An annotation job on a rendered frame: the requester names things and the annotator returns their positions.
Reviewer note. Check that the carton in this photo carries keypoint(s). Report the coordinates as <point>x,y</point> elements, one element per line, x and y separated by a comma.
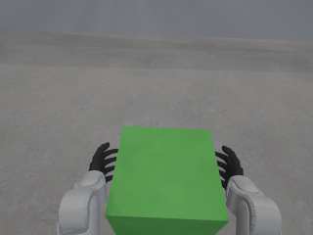
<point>166,181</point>

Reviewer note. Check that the robot right forearm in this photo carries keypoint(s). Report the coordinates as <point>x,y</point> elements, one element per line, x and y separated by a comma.
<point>255,214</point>

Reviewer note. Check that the robot left hand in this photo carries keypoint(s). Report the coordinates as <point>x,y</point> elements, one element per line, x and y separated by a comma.
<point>99,160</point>

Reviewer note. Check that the robot left forearm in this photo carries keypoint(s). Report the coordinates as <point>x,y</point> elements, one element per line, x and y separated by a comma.
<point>79,208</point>

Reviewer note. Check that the robot right hand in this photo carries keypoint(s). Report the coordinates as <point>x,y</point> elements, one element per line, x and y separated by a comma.
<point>232,165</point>

